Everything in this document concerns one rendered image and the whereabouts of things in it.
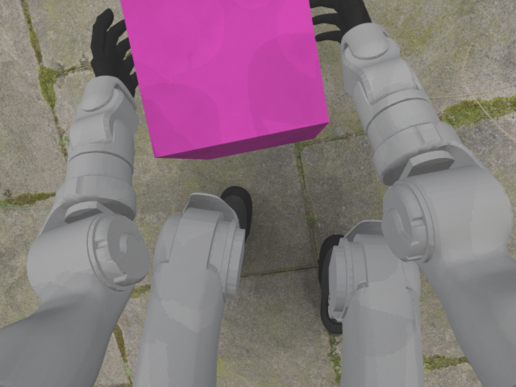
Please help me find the left robot upper arm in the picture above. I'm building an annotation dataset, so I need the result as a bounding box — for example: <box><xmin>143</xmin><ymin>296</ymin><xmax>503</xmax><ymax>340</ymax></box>
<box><xmin>0</xmin><ymin>212</ymin><xmax>151</xmax><ymax>387</ymax></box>

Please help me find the right robot hand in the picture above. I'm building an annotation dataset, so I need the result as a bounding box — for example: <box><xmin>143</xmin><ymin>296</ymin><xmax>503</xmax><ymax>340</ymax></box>
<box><xmin>309</xmin><ymin>0</ymin><xmax>372</xmax><ymax>44</ymax></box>

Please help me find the robot left forearm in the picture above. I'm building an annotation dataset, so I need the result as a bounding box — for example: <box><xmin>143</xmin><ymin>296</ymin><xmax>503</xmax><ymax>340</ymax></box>
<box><xmin>27</xmin><ymin>76</ymin><xmax>139</xmax><ymax>284</ymax></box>

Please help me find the carton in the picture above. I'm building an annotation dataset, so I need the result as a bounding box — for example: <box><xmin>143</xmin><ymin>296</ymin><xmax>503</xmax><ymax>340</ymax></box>
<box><xmin>120</xmin><ymin>0</ymin><xmax>329</xmax><ymax>160</ymax></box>

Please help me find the left robot foot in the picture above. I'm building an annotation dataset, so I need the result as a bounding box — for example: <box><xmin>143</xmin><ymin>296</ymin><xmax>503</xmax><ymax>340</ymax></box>
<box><xmin>220</xmin><ymin>186</ymin><xmax>252</xmax><ymax>244</ymax></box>

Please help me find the left robot hand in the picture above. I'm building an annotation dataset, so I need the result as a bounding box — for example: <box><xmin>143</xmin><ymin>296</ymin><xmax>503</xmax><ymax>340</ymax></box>
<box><xmin>90</xmin><ymin>8</ymin><xmax>139</xmax><ymax>98</ymax></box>

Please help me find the robot left shin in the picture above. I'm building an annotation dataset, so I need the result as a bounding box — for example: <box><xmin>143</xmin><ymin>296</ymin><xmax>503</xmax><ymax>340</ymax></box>
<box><xmin>152</xmin><ymin>193</ymin><xmax>240</xmax><ymax>273</ymax></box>

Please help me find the robot right forearm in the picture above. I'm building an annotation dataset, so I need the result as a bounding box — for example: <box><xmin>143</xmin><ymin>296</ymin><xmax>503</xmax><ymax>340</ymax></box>
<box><xmin>340</xmin><ymin>23</ymin><xmax>513</xmax><ymax>234</ymax></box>

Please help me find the right robot upper arm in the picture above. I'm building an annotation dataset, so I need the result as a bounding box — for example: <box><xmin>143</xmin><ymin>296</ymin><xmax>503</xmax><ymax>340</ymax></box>
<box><xmin>381</xmin><ymin>165</ymin><xmax>516</xmax><ymax>387</ymax></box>

